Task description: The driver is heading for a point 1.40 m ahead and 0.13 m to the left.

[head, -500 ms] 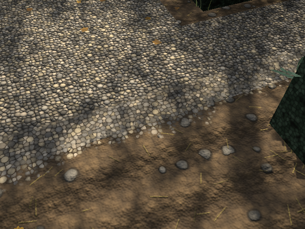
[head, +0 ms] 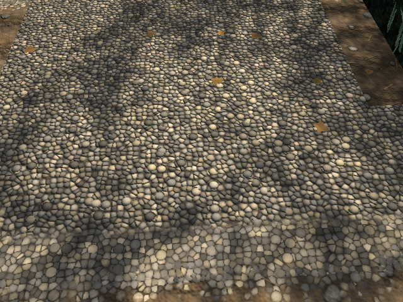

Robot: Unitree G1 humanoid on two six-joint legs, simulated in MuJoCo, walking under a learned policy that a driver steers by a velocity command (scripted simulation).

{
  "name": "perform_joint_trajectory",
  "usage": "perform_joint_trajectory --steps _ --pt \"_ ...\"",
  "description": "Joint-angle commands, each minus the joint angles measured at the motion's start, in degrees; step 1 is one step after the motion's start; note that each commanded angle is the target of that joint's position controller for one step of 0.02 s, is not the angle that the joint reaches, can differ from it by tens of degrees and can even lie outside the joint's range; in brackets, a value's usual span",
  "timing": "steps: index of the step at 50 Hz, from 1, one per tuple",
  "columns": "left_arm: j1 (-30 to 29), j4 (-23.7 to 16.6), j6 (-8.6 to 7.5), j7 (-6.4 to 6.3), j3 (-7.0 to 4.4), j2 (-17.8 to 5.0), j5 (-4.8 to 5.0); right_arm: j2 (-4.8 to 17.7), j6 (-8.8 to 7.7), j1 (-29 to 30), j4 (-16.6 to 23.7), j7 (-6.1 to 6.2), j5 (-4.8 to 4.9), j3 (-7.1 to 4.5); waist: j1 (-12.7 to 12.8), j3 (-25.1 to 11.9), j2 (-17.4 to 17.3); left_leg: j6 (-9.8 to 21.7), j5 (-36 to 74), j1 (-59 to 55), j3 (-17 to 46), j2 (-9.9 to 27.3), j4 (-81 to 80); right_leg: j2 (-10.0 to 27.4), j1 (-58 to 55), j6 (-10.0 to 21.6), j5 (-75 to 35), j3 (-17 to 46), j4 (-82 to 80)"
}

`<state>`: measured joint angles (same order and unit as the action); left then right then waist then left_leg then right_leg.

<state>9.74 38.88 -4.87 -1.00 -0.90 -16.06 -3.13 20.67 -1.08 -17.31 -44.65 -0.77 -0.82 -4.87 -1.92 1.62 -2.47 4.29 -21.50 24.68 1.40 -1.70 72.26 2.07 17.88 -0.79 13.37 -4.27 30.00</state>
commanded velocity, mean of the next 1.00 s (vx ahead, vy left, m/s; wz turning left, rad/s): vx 0.16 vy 0.00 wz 0.25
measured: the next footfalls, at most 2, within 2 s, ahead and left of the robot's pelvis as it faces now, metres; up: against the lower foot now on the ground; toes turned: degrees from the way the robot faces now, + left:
left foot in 0.24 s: +0.37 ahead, +0.09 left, +0.00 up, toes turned +14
right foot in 0.64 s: +0.50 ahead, -0.09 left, +0.00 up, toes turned +28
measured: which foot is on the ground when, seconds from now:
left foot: up 0.00-0.22, down 0.24-0.68, up 0.70-0.98, down 1.00-1.00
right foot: down 0.00-0.24, up 0.26-0.62, down 0.64-1.00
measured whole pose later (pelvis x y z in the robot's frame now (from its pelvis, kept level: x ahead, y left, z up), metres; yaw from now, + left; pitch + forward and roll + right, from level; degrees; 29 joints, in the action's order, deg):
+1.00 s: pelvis +0.36 -0.01 +0.00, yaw +10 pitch +2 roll +1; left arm 11.5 36.0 3.4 -2.1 -6.0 -18.4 2.0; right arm 15.9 0.1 -5.5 -38.4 0.4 1.1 -4.4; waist 1.6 3.2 1.2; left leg -1.0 -16.8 15.6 7.0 -5.7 28.2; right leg -6.7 22.8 -1.2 6.6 17.2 28.0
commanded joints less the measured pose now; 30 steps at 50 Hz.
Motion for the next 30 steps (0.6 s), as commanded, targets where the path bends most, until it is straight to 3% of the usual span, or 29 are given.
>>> perform_joint_trajectory --steps 1,2,3,5,6,8,10,11,12,13,14,15,16,17,19,20,23,26,29,30 --pt "9.4 1.1 -1.32 0.45 -1.5 -3.9 1.92 -1.4 1.53 3.2 7.0 -0.97 -0.94 0.61 2.5 -2.1 9.8 -1.8 -1.8 19.6 1.4 5.4 -1.6 16.8 -18.6 7.9 -42.5 11.6 -9.6" --pt "-0.3 -1.0 -1.34 -0.19 -2.8 -4.3 4.8 -1.6 0.91 3.9 9.3 -0.41 5.27 0.46 0.3 0.1 13.2 -2.7 0.6 20.6 2.6 8.0 -6.2 14.5 -16.6 7.2 -36.6 7.9 -11.8" --pt "-4.1 -1.9 -1.19 -0.81 -2.84 -4.8 5.07 -1.4 0.65 6.6 10.1 -0.57 5.44 1.0 -0.1 1.0 12.1 -3.5 4.4 18.7 0.7 7.8 -12.3 14.0 -12.5 7.0 -34.5 4.9 -14.2" --pt "-7.3 -2.0 -0.73 -1.78 -3.95 -8.1 4.7 -1.0 -0.04 6.8 10.4 -1.7 2.65 1.16 -1.0 0.0 9.2 -4.2 19.0 6.2 -3.1 6.0 -27.9 10.5 -5.7 5.2 -33.4 -3.1 -15.4" --pt "-6.4 -1.4 -0.69 -2.12 -4.51 -9.4 4.62 -0.7 -0.14 5.4 9.5 -2.36 2.06 0.88 -1.2 -1.6 8.6 -4.2 24.3 0.1 -5.2 3.5 -31.7 8.9 -5.2 4.5 -34.6 -5.8 -13.4" --pt "-5.3 -0.9 -0.92 -2.05 -5.4 -12.1 5.59 2.1 0.4 2.1 8.8 -3.12 1.81 -0.35 -3.2 -4.7 8.2 -2.1 25.8 -8.3 -7.5 -0.1 -33.6 9.0 -7.0 3.6 -44.6 -7.0 -7.2" --pt "-5.9 -1.6 -0.48 -1.47 -6.03 -13.5 6.93 6.9 1.18 -5.0 7.8 -2.88 1.84 -2.79 -7.7 -8.5 7.8 1.8 24.4 -19.1 -7.3 -2.4 -35.0 9.4 -6.8 2.6 -48.8 -6.7 6.2" --pt "-6.2 -2.3 -0.29 -1.0 -5.57 -12.0 6.56 9.6 1.55 -11.3 6.3 -2.21 1.95 -4.44 -11.1 -10.8 4.2 4.0 28.0 -29.7 -5.3 -2.7 -37.1 7.8 -1.0 1.0 -37.5 -6.2 19.3" --pt "-2.3 -1.4 0.08 -0.16 -3.87 -5.5 4.18 10.8 1.69 -8.7 6.3 -0.89 2.8 -4.42 -7.5 -6.2 -8.7 6.7 40.1 -33.8 1.6 0.6 -41.2 0.5 9.2 -1.8 14.2 -5.7 36.6" --pt "8.2 -2.8 -0.05 0.7 -2.75 -3.9 2.46 15.5 0.87 0.6 12.6 -0.66 0.16 -3.84 2.0 -13.2 -19.1 19.7 65.4 -41.1 28.4 14.4 -38.5 -6.6 20.9 -4.6 30.3 1.2 58.6" --pt "8.2 -4.3 -0.53 1.19 -3.34 -11.3 3.51 14.2 0.22 1.6 15.9 -1.58 -0.91 -3.93 -1.6 -27.6 -12.0 25.1 40.5 -45.6 43.8 20.8 -49.5 -6.6 24.0 -3.6 23.5 12.6 61.9" --pt "1.9 -5.4 -0.59 1.05 -3.8 -13.9 4.32 12.9 -0.16 4.7 17.0 -1.9 0.33 -3.65 -1.6 -21.9 -3.6 21.7 24.5 -39.0 42.5 18.2 -53.3 -4.6 24.5 -2.2 18.1 13.7 56.9" --pt "-1.1 -5.7 -0.08 0.25 -3.93 -13.2 3.69 10.3 -0.3 7.5 17.1 -1.64 1.83 -3.07 0.3 -14.5 2.7 18.1 19.5 -30.6 38.8 15.0 -53.7 -3.0 24.7 -2.3 14.8 13.4 51.6" --pt "-1.5 -5.2 0.55 -0.4 -3.76 -12.4 2.86 8.8 -0.36 8.7 17.4 -1.18 2.23 -2.47 1.7 -11.7 4.6 16.7 24.0 -24.0 35.9 13.5 -53.2 -2.1 22.3 -2.5 13.9 13.9 48.2" --pt "-1.6 -4.8 1.58 -0.48 -3.94 -11.9 2.28 8.7 0.31 10.6 17.4 -0.07 1.47 -2.63 3.6 -8.8 3.4 14.6 35.9 -13.5 28.1 9.5 -52.4 -1.7 15.2 -3.0 13.8 13.5 39.5" --pt "-1.7 -4.5 1.65 -0.44 -3.64 -10.2 2.13 8.4 0.71 11.0 17.1 0.56 1.51 -2.69 4.0 -8.7 3.4 13.5 41.1 -10.8 25.2 7.7 -51.1 -2.0 13.1 -3.5 13.3 12.7 34.4" --pt "-0.5 -2.8 1.96 -0.24 -2.51 -6.5 2.43 7.1 2.24 10.6 16.5 2.68 1.34 -2.35 3.5 -13.9 3.3 11.1 50.2 -10.6 19.9 6.8 -47.1 -2.5 9.9 -5.3 4.6 10.0 25.2" --pt "-2.1 -2.8 3.02 0.06 -1.81 -4.8 2.9 3.4 3.12 9.9 15.2 3.15 0.57 -0.56 1.7 -14.5 -0.4 8.8 40.2 -6.3 16.6 6.4 -47.0 -0.8 4.3 -5.3 -3.3 7.9 21.3" --pt "-4.2 -3.6 3.33 0.84 -1.33 -3.9 2.88 -1.4 2.68 9.8 13.1 1.9 -0.64 1.66 0.8 -10.1 -3.4 7.5 23.9 -4.0 16.2 7.6 -48.1 0.8 -0.4 -3.3 -4.5 8.2 13.8" --pt "-4.7 -3.9 3.1 1.17 -1.57 -4.3 3.11 -0.9 2.34 10.1 12.5 1.42 -0.83 1.66 0.9 -8.2 -4.2 7.1 21.0 -3.6 15.7 7.8 -47.6 0.3 -2.1 -2.2 -5.4 7.4 9.5"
